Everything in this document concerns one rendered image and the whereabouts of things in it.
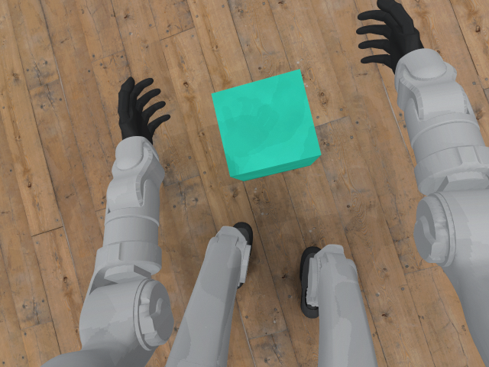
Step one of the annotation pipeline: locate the robot left foot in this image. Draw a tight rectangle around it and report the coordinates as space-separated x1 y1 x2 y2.
233 222 253 289

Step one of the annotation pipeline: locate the left robot shin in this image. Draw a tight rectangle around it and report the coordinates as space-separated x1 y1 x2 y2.
205 226 246 256

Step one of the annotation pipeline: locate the left robot forearm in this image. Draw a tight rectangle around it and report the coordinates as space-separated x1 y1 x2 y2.
79 136 165 343

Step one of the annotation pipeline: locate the robot left hand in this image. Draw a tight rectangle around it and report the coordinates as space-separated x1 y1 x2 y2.
118 76 170 145

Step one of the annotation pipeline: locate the robot right hand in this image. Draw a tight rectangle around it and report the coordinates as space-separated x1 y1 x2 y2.
356 0 424 75

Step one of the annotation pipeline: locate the carton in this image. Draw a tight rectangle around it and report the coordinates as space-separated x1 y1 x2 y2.
211 69 321 181

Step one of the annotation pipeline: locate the right robot forearm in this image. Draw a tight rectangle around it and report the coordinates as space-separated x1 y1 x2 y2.
394 48 489 196

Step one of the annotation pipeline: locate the robot left upper arm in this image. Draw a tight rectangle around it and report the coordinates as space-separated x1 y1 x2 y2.
41 278 174 367

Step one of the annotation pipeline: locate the robot right upper arm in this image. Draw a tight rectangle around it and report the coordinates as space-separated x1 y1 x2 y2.
413 189 489 367

